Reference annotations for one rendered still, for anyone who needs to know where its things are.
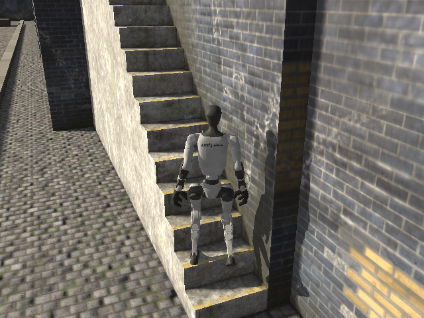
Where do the stairs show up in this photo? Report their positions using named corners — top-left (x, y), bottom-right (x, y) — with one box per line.
top-left (79, 0), bottom-right (268, 318)

